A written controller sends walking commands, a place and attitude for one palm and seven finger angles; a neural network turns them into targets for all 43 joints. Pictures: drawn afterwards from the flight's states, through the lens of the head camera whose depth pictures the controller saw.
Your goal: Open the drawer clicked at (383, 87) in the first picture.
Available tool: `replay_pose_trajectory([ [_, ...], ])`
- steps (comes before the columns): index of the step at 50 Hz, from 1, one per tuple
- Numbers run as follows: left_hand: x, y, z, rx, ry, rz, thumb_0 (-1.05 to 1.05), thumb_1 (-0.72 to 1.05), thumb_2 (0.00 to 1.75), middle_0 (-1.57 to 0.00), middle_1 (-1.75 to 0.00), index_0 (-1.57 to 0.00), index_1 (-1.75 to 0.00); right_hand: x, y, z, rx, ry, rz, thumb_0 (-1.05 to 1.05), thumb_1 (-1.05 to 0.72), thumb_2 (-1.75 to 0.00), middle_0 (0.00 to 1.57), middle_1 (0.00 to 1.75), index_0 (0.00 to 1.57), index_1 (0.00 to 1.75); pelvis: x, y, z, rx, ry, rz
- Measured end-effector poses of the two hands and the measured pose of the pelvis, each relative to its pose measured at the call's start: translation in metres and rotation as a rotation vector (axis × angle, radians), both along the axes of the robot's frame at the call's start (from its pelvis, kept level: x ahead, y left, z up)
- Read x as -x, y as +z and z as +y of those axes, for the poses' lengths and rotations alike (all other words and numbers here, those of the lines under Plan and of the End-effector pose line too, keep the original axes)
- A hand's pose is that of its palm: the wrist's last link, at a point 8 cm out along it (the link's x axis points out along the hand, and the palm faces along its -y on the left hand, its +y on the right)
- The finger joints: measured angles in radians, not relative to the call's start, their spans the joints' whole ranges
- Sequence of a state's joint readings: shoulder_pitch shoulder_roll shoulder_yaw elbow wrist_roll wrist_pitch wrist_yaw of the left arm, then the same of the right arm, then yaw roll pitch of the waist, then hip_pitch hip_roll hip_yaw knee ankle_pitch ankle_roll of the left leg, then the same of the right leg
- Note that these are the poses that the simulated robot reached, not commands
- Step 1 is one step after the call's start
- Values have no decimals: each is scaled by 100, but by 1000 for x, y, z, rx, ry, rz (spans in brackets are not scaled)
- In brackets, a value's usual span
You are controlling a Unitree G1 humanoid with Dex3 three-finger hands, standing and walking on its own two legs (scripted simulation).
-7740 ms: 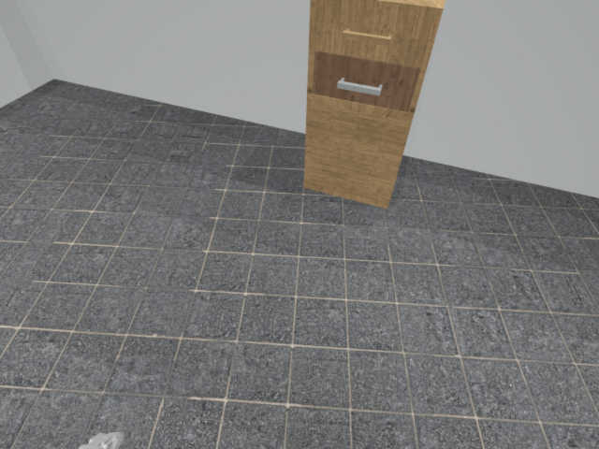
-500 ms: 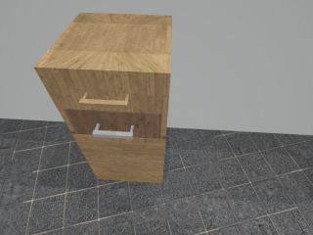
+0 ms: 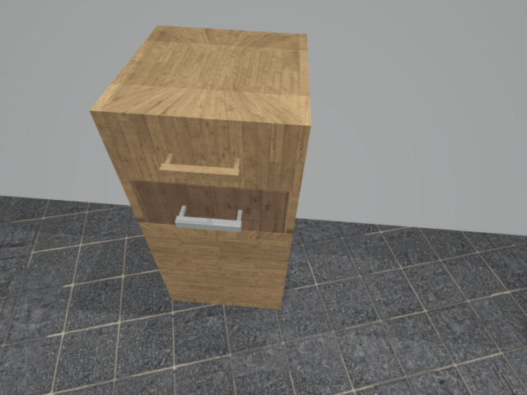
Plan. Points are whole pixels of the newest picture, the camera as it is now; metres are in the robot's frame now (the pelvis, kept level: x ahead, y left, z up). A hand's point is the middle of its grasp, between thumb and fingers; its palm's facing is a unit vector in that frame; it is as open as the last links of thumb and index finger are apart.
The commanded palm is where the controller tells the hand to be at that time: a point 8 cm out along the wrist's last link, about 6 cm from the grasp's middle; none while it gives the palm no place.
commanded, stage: come to a stop and stand still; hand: left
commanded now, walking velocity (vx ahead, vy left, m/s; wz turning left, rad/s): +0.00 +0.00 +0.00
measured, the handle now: (210, 217) +0.55 +0.17 -0.17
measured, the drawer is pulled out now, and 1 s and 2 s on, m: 0.00 0.00 0.00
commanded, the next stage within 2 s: look again from close up in 0.06 s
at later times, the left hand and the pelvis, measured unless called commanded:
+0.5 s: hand out of the picture +0.03 +0.17 -0.18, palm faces +0.02 -0.98 -0.21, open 7.4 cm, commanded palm none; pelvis +0.01 +0.00 -0.01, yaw +0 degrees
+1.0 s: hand (131, 380) +0.15 +0.21 -0.06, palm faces -0.03 -0.70 -0.71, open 7.5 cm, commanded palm +0.11 +0.23 -0.05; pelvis -0.02 +0.01 -0.02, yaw +2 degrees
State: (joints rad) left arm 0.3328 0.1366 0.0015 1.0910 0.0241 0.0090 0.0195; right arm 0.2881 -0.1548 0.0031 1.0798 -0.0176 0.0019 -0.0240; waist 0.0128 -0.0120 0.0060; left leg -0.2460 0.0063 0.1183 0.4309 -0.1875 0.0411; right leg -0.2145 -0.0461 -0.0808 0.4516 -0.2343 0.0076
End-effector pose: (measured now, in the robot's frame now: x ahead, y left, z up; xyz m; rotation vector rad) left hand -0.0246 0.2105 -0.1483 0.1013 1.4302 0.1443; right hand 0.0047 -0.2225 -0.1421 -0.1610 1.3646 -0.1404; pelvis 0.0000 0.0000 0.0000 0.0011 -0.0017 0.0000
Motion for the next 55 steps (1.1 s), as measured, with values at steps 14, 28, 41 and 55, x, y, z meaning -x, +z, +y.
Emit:
replay_pose_trajectory([
  [14, -2, -3, -5, -2, -31, -2, 0, 91, 90, -20, -30, -20, -29, 4, -5, 0, -4, -9, -12, 0, -91, -89, 20, 30, 20, 30, -5, -5, -2, 6, 15, 4],
  [28, -55, 3, 11, -63, -53, -172, 1, 92, 90, -20, -30, -20, -29, -27, -4, -11, 10, -13, -121, 0, -92, -89, 20, 29, 19, 30, -8, -8, -4, 3, -10, -36],
  [41, -28, 2, 11, -40, -64, -104, 1, 92, 90, -20, -30, -20, -29, 4, -2, 0, -4, -26, -46, 0, -91, -89, 20, 29, 19, 30, 5, -4, 3, 12, -20, -36],
  [55, -194, 158, 6, -883, -781, -989, 1, 76, 83, -21, -40, -21, -40, -131, 29, -15, 35, 134, -692, 1, -90, -89, 20, 30, 20, 30, 32, -32, 4, -24, 25, 73],
])
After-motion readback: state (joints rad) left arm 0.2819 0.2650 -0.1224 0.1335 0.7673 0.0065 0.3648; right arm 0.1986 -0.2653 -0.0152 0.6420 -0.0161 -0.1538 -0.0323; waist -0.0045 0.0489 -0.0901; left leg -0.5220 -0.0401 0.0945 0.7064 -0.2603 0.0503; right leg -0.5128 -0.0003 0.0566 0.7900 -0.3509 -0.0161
